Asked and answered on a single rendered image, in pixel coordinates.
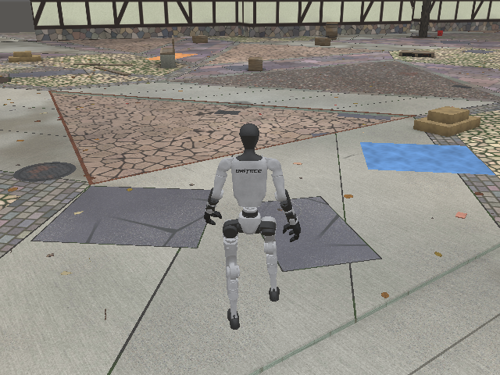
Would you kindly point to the right robot forearm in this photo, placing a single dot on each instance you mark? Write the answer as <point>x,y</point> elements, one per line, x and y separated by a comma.
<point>288,210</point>

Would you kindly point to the robot right upper arm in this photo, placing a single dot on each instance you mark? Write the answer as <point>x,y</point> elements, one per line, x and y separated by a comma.
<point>278,178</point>

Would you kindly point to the robot left upper arm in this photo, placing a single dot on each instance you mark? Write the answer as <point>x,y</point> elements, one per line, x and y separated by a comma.
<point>220,178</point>

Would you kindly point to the robot right hand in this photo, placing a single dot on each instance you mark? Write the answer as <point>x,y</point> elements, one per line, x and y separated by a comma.
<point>296,230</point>

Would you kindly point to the left robot forearm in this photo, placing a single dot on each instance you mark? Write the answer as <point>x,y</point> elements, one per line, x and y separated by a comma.
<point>211,203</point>

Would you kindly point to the robot left hand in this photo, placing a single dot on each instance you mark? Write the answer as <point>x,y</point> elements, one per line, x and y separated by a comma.
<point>214,214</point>

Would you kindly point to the robot right thigh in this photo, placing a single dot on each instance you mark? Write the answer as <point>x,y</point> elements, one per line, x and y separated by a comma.
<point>268,227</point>

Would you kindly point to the robot head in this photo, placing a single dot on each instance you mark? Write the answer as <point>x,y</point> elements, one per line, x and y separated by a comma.
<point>249,134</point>

